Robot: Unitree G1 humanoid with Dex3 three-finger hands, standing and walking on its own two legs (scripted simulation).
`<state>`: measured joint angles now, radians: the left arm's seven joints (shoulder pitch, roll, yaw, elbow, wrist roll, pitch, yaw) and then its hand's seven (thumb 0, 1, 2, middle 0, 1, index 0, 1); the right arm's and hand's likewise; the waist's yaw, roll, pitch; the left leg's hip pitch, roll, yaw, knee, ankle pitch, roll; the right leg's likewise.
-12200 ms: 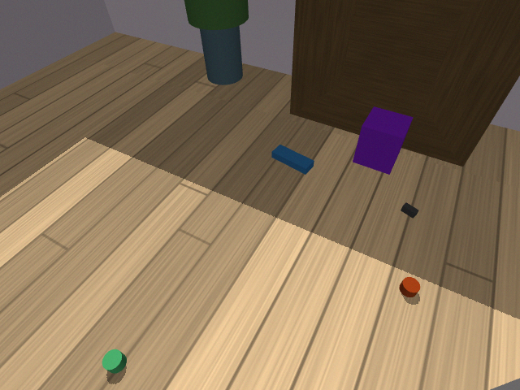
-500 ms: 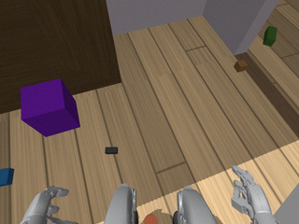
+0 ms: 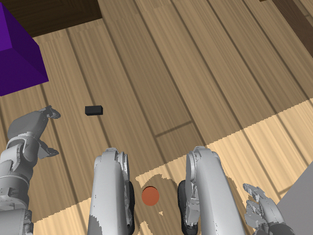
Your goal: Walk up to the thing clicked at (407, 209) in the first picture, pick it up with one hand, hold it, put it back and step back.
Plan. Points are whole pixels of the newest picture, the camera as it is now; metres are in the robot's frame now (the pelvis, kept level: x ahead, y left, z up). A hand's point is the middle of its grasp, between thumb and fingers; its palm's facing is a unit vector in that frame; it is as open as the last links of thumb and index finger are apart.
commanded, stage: rise first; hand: left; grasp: from above
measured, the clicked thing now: (94, 110) +0.52 +0.28 -0.42
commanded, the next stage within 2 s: none
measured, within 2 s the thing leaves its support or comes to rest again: neither
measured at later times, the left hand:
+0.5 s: hand (59, 119) +0.43 +0.33 -0.23, palm faces -0.47 -0.07 -0.88, open 11.1 cm
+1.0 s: hand (66, 111) +0.47 +0.33 -0.28, palm faces -0.45 -0.05 -0.89, open 11.5 cm
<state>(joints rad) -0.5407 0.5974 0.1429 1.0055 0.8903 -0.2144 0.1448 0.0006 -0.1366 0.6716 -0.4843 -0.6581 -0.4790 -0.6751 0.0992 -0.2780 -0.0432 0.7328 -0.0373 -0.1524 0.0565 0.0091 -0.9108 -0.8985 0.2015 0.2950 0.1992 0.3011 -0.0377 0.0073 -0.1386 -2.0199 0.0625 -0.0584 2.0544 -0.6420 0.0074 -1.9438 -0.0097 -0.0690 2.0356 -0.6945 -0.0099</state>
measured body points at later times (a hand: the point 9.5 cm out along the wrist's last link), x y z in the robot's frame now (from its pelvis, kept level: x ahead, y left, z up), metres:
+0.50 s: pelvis -0.01 +0.01 -0.08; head +0.22 +0.07 +0.30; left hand +0.45 +0.33 -0.18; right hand +0.05 -0.27 -0.19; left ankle +0.09 +0.13 -0.40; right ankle +0.08 -0.12 -0.40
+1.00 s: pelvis +0.00 +0.01 -0.11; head +0.26 +0.07 +0.25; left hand +0.49 +0.33 -0.22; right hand +0.05 -0.27 -0.22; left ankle +0.09 +0.13 -0.40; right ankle +0.08 -0.12 -0.40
